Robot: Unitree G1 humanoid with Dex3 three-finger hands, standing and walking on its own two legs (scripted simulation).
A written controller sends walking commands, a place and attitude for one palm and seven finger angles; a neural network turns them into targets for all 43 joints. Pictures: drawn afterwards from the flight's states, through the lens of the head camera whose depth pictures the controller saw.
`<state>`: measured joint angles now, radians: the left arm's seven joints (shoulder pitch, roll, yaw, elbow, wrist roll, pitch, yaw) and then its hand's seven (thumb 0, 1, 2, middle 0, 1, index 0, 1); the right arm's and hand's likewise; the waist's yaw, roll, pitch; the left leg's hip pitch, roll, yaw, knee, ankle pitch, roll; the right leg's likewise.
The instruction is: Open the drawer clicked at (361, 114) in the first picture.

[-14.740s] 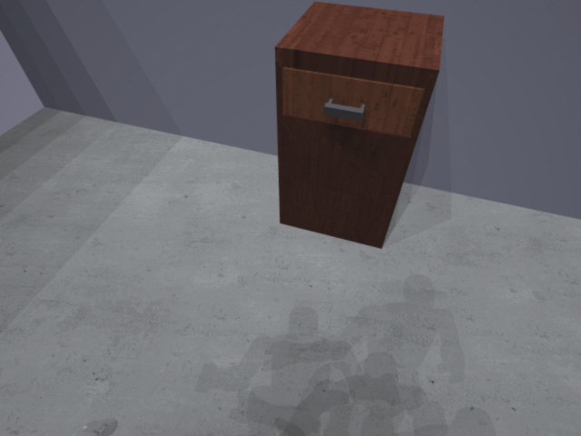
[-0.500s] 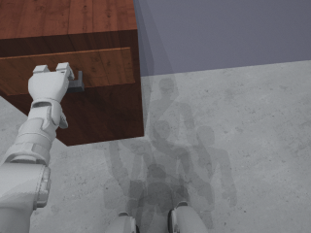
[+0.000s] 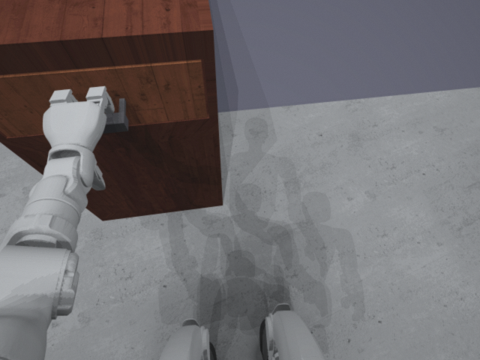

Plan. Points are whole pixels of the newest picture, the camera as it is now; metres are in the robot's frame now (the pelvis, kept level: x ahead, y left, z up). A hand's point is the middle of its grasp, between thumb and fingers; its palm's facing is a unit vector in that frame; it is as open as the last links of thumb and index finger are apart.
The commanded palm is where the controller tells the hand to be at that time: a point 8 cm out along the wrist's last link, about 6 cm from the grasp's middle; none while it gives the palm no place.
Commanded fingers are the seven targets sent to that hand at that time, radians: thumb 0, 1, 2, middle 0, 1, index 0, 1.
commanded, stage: lower the fingers behind the handle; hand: left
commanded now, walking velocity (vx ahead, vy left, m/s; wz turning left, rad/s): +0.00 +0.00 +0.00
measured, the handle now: (94, 115) +0.56 +0.26 -0.02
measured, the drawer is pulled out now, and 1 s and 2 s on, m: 0.00 0.00 0.06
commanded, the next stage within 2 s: close the thumb around the handle in 0.60 s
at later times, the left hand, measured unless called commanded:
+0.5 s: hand (92, 141) +0.50 +0.25 -0.01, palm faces -0.06 +0.02 -1.00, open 14.0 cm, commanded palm +0.48 +0.24 +0.01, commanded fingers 0.00 -0.50 0.30 -0.30 -1.20 -0.30 -1.20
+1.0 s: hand (95, 147) +0.50 +0.25 -0.04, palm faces -0.06 -0.03 -1.00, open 11.3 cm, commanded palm +0.48 +0.24 +0.01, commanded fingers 0.00 0.40 0.68 -0.36 -1.30 -0.36 -1.30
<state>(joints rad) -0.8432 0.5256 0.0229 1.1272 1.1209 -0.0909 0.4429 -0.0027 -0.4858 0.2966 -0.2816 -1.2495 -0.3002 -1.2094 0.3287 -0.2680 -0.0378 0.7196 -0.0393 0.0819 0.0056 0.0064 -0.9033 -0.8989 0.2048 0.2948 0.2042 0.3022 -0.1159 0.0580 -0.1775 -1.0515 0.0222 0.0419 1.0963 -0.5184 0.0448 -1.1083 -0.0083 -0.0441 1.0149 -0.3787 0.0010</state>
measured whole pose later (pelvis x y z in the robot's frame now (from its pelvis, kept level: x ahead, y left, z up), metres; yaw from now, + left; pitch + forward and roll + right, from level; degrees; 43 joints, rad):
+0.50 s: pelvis -0.03 +0.00 -0.02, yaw +0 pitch +29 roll -2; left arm -0.96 0.60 0.00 1.15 1.10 -0.06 0.35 0.00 -0.49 0.30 -0.22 -1.26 -0.28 -1.21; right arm 0.33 -0.28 0.00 0.67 -0.01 0.05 -0.02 0.01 -0.90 -0.90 0.20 0.29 0.20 0.30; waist -0.15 0.06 -0.16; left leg -1.19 0.02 0.04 1.21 -0.52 0.05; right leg -1.25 -0.01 -0.05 1.12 -0.38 0.00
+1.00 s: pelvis +0.00 +0.00 -0.02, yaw +0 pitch +30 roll -3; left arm -0.87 0.57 0.05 1.11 1.11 -0.10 0.42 0.00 -0.10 0.46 -0.30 -1.24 -0.34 -1.24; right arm 0.32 -0.27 -0.02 0.72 -0.04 0.07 0.00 0.01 -0.90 -0.90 0.20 0.29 0.20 0.30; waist -0.14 0.06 -0.16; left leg -1.16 0.03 0.03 1.19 -0.55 0.05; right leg -1.21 -0.01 -0.05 1.08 -0.40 0.01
